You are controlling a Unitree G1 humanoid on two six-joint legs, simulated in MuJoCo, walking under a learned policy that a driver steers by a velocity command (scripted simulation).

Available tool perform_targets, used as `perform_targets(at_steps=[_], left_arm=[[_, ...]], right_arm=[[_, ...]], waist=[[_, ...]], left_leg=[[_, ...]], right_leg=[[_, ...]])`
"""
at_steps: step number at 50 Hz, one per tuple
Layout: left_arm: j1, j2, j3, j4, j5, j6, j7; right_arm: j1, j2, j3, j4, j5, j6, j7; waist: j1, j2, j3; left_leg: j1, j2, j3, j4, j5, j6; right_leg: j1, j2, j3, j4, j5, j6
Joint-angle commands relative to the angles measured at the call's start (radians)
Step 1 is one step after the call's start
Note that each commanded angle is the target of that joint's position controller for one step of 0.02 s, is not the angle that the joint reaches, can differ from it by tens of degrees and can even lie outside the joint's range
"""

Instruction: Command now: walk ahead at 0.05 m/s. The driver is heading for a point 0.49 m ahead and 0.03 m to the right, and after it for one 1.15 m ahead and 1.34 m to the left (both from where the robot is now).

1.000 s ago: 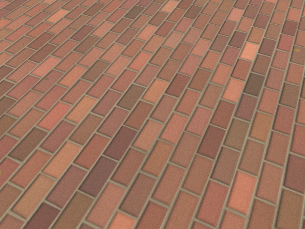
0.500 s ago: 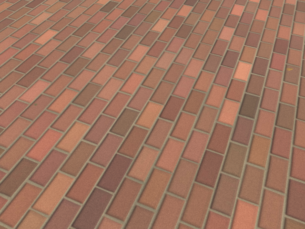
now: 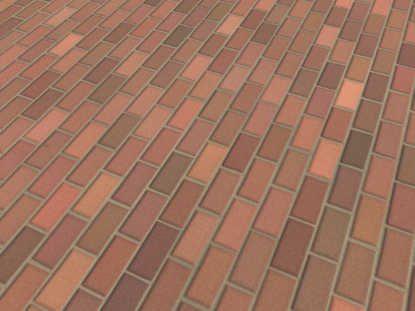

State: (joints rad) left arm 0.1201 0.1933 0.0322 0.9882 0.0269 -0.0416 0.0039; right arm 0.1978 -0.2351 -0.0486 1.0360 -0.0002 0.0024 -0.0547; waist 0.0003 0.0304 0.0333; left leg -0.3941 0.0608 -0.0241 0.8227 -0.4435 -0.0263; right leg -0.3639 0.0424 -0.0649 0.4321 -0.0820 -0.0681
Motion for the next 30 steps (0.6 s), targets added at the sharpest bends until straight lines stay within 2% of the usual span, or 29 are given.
perform_targets(at_steps=[1, 3, 4, 5, 6, 7, 8, 9, 11, 16, 17, 19, 20, 22, 24, 25, 26, 27, 28, 29, 30], left_arm=[[-0.068, 0.142, 0.023, -0.059, -0.014, -0.003, 0.016], [-0.056, 0.132, 0.02, -0.047, -0.031, 0.008, 0.022], [-0.028, 0.118, 0.016, -0.033, -0.031, 0.011, 0.021], [-0.013, 0.119, 0.017, -0.029, -0.029, 0.013, 0.021], [0.022, 0.117, 0.024, -0.032, -0.032, 0.018, 0.025], [0.013, 0.123, 0.023, -0.026, -0.022, 0.019, 0.03], [0.02, 0.114, 0.023, -0.026, -0.02, 0.019, 0.031], [0.033, 0.103, 0.021, -0.016, -0.017, 0.02, 0.033], [0.044, 0.106, 0.021, -0.004, -0.014, 0.022, 0.031], [0.032, 0.099, 0.019, 0.01, -0.023, 0.018, 0.022], [0.047, 0.097, 0.019, 0.022, -0.025, 0.02, 0.022], [0.055, 0.117, 0.028, 0.028, -0.038, 0.023, 0.024], [0.048, 0.119, 0.029, 0.025, -0.041, 0.018, 0.024], [0.02, 0.098, 0.027, 0.01, -0.047, -0.009, 0.017], [-0.01, 0.07, 0.022, -0.009, -0.051, -0.041, 0.001], [-0.015, 0.075, 0.023, -0.014, -0.051, -0.052, -0.006], [0.0, 0.079, 0.025, -0.012, -0.054, -0.06, -0.012], [0.042, 0.079, 0.028, 0.001, -0.058, -0.063, -0.014], [0.129, 0.09, 0.037, 0.035, -0.061, -0.063, -0.014], [0.243, 0.132, 0.056, 0.073, -0.058, -0.06, -0.01], [0.375, 0.239, 0.089, 0.106, -0.06, -0.059, -0.006]], right_arm=[[0.139, -0.049, -0.011, 0.019, -0.006, 0.014, -0.003], [0.142, -0.044, -0.01, 0.032, -0.018, 0.017, 0.007], [0.138, -0.047, -0.007, 0.029, -0.028, 0.017, 0.009], [0.134, -0.068, -0.005, 0.021, -0.03, 0.015, 0.009], [0.109, -0.126, -0.019, 0.033, -0.014, 0.009, 0.008], [0.086, -0.084, -0.011, 0.029, -0.01, -0.004, 0.01], [0.07, -0.067, -0.006, 0.03, -0.014, -0.016, 0.01], [0.049, -0.075, -0.009, 0.028, -0.012, -0.025, 0.011], [0.056, -0.057, -0.006, 0.028, -0.008, -0.039, 0.011], [0.107, -0.054, -0.004, 0.044, -0.003, -0.042, 0.011], [0.134, -0.054, -0.005, 0.054, -0.001, -0.04, 0.011], [0.143, -0.086, -0.017, 0.049, 0.01, -0.034, 0.008], [0.15, -0.088, -0.019, 0.041, 0.015, -0.037, 0.007], [0.202, -0.101, -0.025, 0.043, 0.026, -0.057, 0.01], [0.233, -0.143, -0.04, 0.052, 0.031, -0.076, 0.015], [0.223, -0.135, -0.041, 0.047, 0.03, -0.084, 0.018], [0.204, -0.123, -0.039, 0.039, 0.03, -0.089, 0.023], [0.173, -0.12, -0.038, 0.027, 0.033, -0.09, 0.028], [0.12, -0.119, -0.038, 0.008, 0.034, -0.087, 0.033], [0.051, -0.116, -0.035, -0.022, 0.032, -0.089, 0.035], [0.018, -0.056, -0.021, -0.061, 0.029, -0.101, 0.035]], waist=[[-0.051, -0.147, -0.112], [-0.062, -0.129, -0.071], [-0.059, -0.103, -0.038], [-0.04, -0.066, 0.0], [0.009, 0.069, 0.04], [0.003, 0.079, 0.046], [0.016, 0.093, 0.031], [0.025, 0.09, 0.024], [0.018, 0.041, 0.006], [-0.003, -0.009, -0.028], [-0.008, -0.013, -0.054], [-0.011, 0.0, -0.011], [-0.017, -0.002, 0.028], [-0.038, 0.035, 0.081], [-0.04, 0.137, 0.104], [-0.032, 0.134, 0.108], [-0.013, 0.117, 0.098], [0.016, 0.105, 0.083], [0.062, 0.091, 0.06], [0.116, 0.037, 0.031], [0.149, -0.213, -0.005]], left_leg=[[0.196, -0.01, 0.026, -0.155, 0.129, 0.011], [0.269, -0.025, 0.05, -0.271, 0.211, 0.036], [0.269, -0.004, 0.026, -0.335, 0.224, 0.055], [0.236, 0.042, -0.019, -0.402, 0.177, 0.08], [0.084, 0.034, -0.028, -0.428, -0.008, 0.099], [-0.002, 0.028, -0.035, -0.48, -0.071, 0.089], [-0.024, 0.032, -0.038, -0.505, -0.067, 0.07], [-0.029, 0.027, -0.035, -0.508, -0.027, 0.054], [0.015, 0.02, -0.025, -0.488, 0.041, 0.044], [0.105, 0.007, -0.003, -0.436, 0.2, 0.052], [0.12, 0.0, 0.004, -0.438, 0.121, 0.059], [0.093, 0.002, -0.015, -0.438, -0.114, 0.101], [0.081, 0.021, -0.045, -0.454, -0.202, 0.124], [0.131, 0.101, -0.164, -0.509, -0.265, 0.178], [0.24, 0.243, -0.354, -0.584, -0.223, 0.249], [0.257, 0.274, -0.379, -0.574, -0.126, 0.259], [0.265, 0.271, -0.354, -0.548, -0.023, 0.249], [0.234, 0.244, -0.299, -0.516, 0.047, 0.225], [0.142, 0.192, -0.219, -0.474, 0.104, 0.189], [0.018, 0.113, -0.114, -0.343, 0.253, 0.14], [-0.199, -0.044, 0.079, 0.006, 0.296, 0.055]], right_leg=[[-0.04, -0.233, 0.242, -0.239, -0.332, -0.123], [-0.098, -0.205, 0.226, -0.244, -0.487, -0.072], [-0.11, -0.184, 0.217, -0.237, -0.533, -0.032], [-0.106, -0.158, 0.196, -0.192, -0.5, -0.002], [-0.023, -0.088, 0.109, -0.162, -0.409, 0.019], [0.081, -0.078, 0.093, -0.101, -0.316, 0.028], [0.135, -0.075, 0.086, -0.071, -0.252, 0.021], [0.166, -0.076, 0.084, -0.055, -0.211, 0.013], [0.161, -0.079, 0.082, -0.045, -0.177, 0.001], [0.158, -0.082, 0.08, -0.025, -0.057, -0.003], [0.166, -0.069, 0.066, -0.013, -0.139, -0.006], [0.099, -0.042, 0.045, 0.028, -0.416, -0.02], [0.042, -0.045, 0.053, 0.039, -0.5, -0.027], [-0.074, -0.042, 0.046, 0.11, -0.472, -0.029], [-0.188, -0.031, 0.002, 0.247, -0.308, -0.029], [-0.203, -0.05, 0.016, 0.263, -0.292, -0.039], [-0.179, -0.055, 0.017, 0.24, -0.295, -0.048], [-0.093, -0.049, 0.006, 0.173, -0.289, -0.054], [0.08, -0.034, 0.002, 0.1, -0.252, -0.061], [0.269, -0.061, 0.074, 0.035, -0.22, -0.078], [0.473, -0.228, 0.389, -0.108, -0.259, -0.166]])
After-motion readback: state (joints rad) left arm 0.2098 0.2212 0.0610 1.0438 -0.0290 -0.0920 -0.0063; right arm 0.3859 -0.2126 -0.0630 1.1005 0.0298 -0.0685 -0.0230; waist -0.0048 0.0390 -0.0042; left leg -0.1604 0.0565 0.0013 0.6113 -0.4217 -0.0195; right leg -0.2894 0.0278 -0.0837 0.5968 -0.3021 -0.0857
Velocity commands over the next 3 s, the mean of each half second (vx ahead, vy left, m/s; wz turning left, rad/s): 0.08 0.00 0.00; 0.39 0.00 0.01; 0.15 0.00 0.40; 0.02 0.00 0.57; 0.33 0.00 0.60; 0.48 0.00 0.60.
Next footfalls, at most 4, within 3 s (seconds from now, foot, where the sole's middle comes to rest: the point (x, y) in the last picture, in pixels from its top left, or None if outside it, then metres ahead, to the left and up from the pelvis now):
0.08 left None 0.06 0.14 -0.77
1.06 left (185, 299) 0.52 0.12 -0.77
1.56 right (249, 284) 0.57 -0.08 -0.77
1.98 left None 0.45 0.17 -0.77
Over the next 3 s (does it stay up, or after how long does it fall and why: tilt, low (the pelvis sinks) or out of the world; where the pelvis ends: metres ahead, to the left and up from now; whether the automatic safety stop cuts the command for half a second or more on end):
stays up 0.70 0.37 -0.02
